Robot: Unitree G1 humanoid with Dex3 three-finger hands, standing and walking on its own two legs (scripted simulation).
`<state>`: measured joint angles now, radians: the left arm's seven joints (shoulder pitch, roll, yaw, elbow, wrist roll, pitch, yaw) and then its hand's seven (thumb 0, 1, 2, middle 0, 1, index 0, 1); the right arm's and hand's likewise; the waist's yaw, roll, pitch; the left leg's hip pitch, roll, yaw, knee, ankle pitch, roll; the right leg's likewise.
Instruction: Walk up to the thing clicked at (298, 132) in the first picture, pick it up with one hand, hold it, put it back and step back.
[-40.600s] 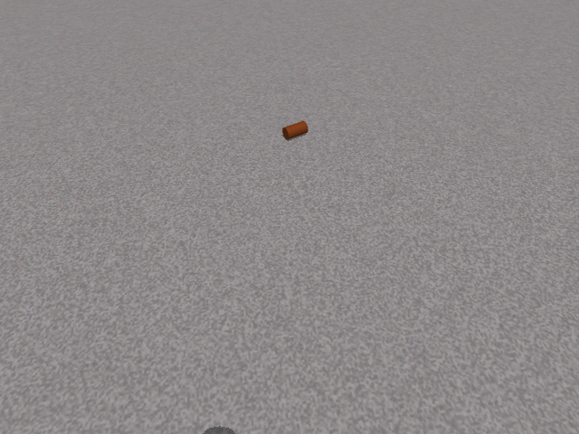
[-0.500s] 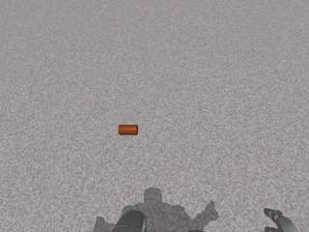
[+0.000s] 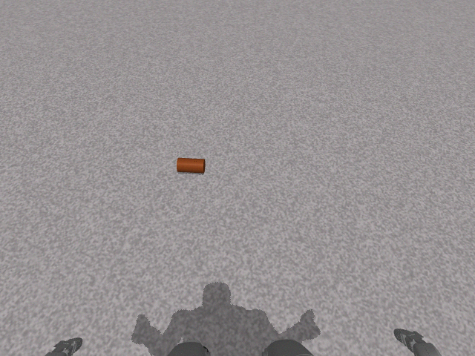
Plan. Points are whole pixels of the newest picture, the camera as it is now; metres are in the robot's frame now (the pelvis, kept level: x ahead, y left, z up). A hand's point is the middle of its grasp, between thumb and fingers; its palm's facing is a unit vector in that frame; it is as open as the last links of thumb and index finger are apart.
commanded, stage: step back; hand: left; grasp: from above
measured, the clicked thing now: (191, 165) +1.03 +0.24 -0.72
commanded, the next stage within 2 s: stand in 1.22 s
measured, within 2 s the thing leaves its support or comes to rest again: neither
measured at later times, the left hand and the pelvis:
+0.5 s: hand out of the picture -0.06 +0.27 -0.14, palm faces +0.07 -0.91 -0.42, open 7.4 cm; pelvis -0.09 -0.02 +0.00, yaw +3 degrees
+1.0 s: hand out of the picture -0.01 +0.25 -0.14, palm faces +0.10 -0.92 -0.39, open 7.4 cm; pelvis -0.05 -0.02 +0.00, yaw +5 degrees
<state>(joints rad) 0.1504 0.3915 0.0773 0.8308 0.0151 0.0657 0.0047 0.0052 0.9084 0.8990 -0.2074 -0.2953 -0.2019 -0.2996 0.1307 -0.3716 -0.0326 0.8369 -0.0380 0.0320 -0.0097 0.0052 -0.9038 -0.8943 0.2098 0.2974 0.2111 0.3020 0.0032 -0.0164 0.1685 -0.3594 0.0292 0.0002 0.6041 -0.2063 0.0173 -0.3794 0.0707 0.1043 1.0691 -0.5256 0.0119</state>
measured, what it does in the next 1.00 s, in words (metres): steps on the spot: right foot, then left foot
